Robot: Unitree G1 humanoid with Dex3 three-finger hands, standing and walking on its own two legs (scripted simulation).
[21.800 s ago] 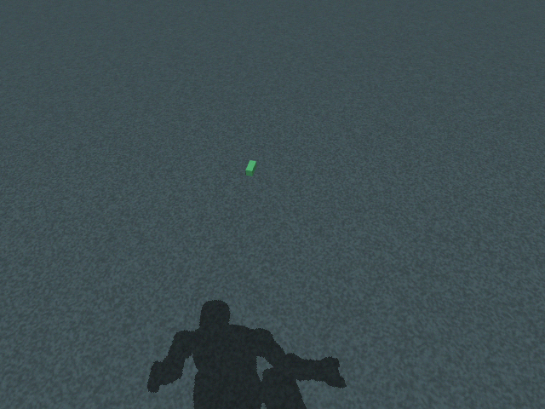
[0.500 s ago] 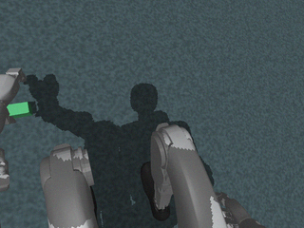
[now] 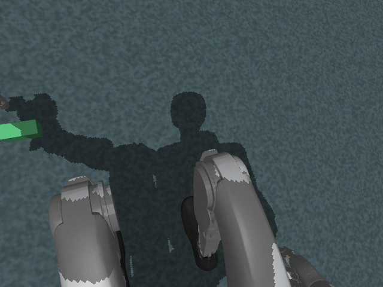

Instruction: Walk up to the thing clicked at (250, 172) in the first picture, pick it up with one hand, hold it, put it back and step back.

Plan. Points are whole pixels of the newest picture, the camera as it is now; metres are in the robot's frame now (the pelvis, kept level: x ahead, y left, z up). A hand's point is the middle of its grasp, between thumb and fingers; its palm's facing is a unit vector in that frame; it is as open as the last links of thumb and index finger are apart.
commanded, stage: close in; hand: left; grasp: from above
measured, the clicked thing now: (21, 131) +0.46 +0.32 -0.29
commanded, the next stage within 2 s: rest palm in 0.02 s
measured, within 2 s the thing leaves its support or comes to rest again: neither
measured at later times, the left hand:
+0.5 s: hand (14, 129) +0.45 +0.31 -0.23, palm faces -0.45 -0.10 -0.89, open 12.8 cm
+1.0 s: hand (20, 134) +0.44 +0.31 -0.25, palm faces -0.45 -0.10 -0.89, open 13.3 cm
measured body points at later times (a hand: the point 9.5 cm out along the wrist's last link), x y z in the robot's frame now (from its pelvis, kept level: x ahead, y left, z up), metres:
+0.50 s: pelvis +0.01 +0.00 -0.02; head +0.27 +0.10 +0.33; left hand +0.47 +0.32 -0.18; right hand +0.05 -0.26 -0.09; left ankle +0.08 +0.12 -0.28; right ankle +0.10 -0.12 -0.28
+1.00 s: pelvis +0.01 +0.01 -0.02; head +0.27 +0.12 +0.33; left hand +0.46 +0.31 -0.20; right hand +0.07 -0.26 -0.08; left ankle +0.08 +0.12 -0.28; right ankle +0.10 -0.12 -0.28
